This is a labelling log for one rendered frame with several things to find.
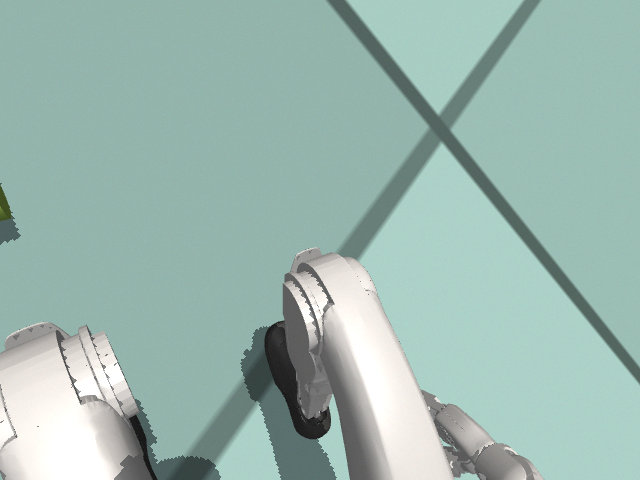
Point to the right robot arm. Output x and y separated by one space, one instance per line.
501 462

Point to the bottle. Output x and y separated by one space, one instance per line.
5 212

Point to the right robot hand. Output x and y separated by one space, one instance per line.
459 430

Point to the left robot foot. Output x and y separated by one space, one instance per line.
142 440

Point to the right robot foot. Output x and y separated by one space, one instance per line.
284 376

